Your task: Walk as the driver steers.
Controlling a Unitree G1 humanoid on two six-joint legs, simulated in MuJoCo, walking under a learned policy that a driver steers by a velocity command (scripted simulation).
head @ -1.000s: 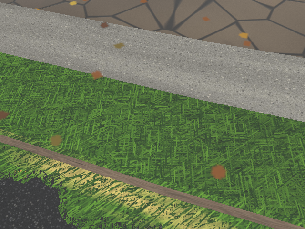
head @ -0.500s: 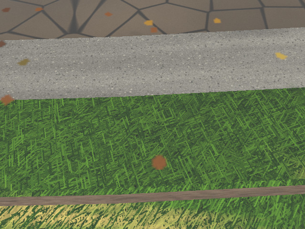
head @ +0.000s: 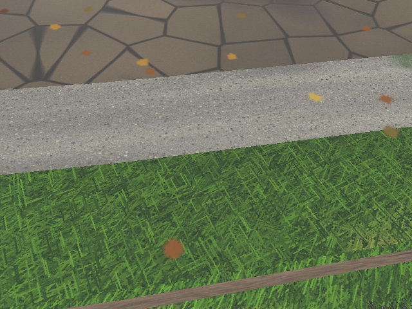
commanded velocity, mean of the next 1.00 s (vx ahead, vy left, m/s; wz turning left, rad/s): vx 0.20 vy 0.00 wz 0.02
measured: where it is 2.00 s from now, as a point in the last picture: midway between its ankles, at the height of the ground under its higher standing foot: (166, 230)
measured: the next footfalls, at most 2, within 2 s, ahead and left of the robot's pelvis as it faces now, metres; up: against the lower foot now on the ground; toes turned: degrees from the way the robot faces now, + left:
right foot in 0.70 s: +0.13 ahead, -0.13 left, +0.00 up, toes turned +0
left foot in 1.18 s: +0.48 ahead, +0.11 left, +0.00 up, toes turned +12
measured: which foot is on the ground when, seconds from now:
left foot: down 0.00-0.70, up 0.72-1.00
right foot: down 0.00-0.44, up 0.46-0.68, down 0.70-1.00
